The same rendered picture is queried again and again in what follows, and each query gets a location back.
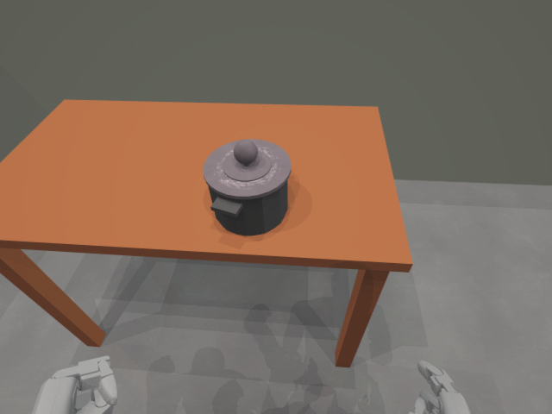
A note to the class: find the lid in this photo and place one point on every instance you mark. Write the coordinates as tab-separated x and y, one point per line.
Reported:
232	179

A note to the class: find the robot right hand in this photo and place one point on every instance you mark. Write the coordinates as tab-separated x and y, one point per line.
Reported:
449	401

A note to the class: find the robot left hand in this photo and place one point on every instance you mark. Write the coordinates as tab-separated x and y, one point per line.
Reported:
58	395

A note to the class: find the table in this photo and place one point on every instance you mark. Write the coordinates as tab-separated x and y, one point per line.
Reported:
126	178

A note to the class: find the knob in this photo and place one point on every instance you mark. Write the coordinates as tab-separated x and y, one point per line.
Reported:
245	152

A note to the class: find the pot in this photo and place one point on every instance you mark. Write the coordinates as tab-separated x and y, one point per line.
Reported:
250	216

